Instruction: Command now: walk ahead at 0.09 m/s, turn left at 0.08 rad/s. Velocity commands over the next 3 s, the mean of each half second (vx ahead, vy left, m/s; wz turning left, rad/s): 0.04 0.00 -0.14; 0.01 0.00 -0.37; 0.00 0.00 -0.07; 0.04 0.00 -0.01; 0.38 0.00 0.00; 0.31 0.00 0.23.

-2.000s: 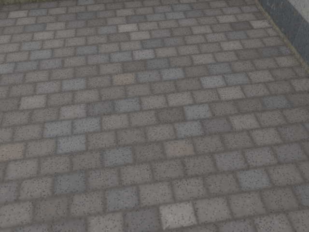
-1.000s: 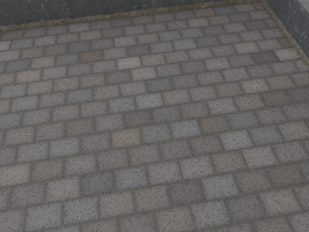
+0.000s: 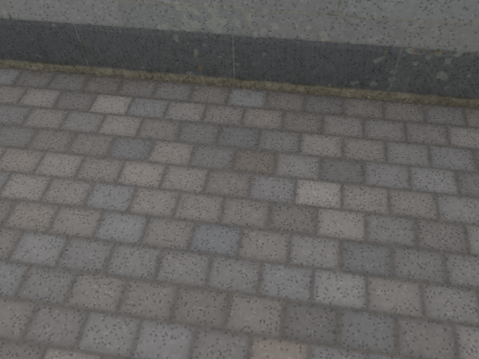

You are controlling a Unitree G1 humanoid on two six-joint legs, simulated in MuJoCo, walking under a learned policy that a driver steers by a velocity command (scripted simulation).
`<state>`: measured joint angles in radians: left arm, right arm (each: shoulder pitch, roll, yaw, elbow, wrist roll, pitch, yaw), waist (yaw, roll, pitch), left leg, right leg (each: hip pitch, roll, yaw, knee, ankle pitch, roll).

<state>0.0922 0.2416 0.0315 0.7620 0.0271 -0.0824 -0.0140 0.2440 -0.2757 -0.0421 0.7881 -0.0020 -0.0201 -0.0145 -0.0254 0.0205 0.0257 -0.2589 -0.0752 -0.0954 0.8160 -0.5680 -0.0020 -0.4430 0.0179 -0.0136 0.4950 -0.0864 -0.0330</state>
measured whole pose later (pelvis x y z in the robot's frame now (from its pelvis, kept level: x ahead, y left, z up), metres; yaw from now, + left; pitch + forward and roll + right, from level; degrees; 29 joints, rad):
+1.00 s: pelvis +0.06 +0.04 +0.01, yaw -19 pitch +1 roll -1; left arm 0.17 0.31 0.09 0.74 0.00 0.04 0.03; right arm 0.23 -0.24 -0.05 0.75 -0.02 -0.02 -0.02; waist -0.02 -0.05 0.01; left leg -0.25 0.00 -0.03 0.48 -0.24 0.02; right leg -0.48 0.10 0.16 0.96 -0.42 0.05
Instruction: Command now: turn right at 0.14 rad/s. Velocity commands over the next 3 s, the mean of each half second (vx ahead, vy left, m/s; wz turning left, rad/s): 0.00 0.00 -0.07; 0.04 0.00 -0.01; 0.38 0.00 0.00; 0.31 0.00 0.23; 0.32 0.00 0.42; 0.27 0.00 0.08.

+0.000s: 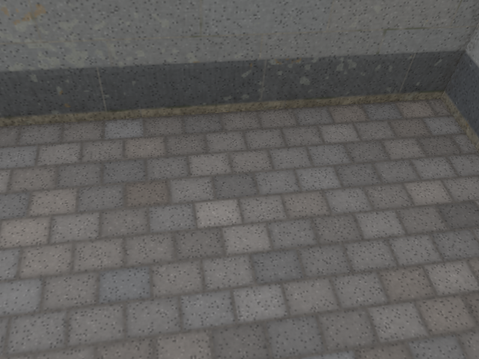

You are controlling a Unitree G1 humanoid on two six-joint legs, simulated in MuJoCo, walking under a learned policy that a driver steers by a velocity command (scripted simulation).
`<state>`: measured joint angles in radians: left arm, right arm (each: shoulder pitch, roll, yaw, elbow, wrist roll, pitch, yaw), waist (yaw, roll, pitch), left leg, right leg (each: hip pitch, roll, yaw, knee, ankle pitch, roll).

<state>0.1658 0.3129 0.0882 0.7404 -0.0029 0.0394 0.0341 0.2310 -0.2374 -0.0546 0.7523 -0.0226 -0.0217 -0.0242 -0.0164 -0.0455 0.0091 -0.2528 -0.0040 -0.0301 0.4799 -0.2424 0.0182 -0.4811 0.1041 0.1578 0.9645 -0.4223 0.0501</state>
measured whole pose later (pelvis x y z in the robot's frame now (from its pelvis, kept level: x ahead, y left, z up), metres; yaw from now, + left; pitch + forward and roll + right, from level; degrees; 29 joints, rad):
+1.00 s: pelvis +0.00 -0.02 -0.01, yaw +0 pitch -1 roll +0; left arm 0.28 0.22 0.03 1.02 -0.02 -0.01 0.03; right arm 0.28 -0.22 -0.04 1.02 0.01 -0.02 -0.04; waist 0.00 0.00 0.01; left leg -0.26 0.01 -0.03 0.62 -0.42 0.02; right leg -0.20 0.01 0.06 0.57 -0.39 -0.02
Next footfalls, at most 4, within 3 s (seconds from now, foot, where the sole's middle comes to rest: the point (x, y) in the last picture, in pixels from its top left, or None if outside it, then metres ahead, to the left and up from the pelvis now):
0.16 right None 0.02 -0.15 -0.78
1.54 right None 0.41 -0.14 -0.78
2.02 left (201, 326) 0.60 0.08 -0.78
2.50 right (268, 280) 0.74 -0.12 -0.78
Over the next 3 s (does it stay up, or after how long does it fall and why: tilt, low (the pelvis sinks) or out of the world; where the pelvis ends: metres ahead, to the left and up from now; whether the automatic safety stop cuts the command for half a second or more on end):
stays up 0.80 0.02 -0.01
